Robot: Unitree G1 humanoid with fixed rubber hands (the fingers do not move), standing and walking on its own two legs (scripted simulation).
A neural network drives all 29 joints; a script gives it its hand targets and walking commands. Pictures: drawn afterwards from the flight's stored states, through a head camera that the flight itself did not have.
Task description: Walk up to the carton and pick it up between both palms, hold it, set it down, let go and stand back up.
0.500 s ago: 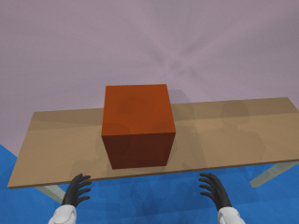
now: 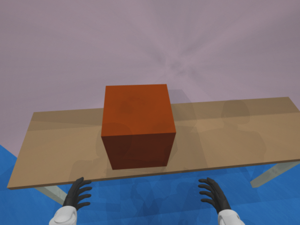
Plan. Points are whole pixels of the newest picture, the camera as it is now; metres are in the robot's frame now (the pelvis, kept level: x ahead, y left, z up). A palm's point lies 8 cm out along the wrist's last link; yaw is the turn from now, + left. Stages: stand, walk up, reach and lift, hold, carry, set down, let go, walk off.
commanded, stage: set down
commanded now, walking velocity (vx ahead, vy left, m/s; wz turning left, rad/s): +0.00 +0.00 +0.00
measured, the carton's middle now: (138, 128) +0.44 +0.05 -0.09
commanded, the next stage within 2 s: let go in 0.10 s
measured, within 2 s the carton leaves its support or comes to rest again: neither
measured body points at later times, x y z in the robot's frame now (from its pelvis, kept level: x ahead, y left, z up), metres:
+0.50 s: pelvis +0.01 -0.01 +0.00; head +0.03 +0.00 +0.45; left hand +0.20 +0.22 -0.09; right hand +0.20 -0.21 -0.09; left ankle +0.05 +0.14 -0.74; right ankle +0.00 -0.10 -0.74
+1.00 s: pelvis +0.02 +0.01 +0.00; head +0.02 +0.02 +0.45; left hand +0.19 +0.27 -0.09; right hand +0.16 -0.26 -0.10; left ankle +0.05 +0.14 -0.74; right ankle +0.00 -0.10 -0.74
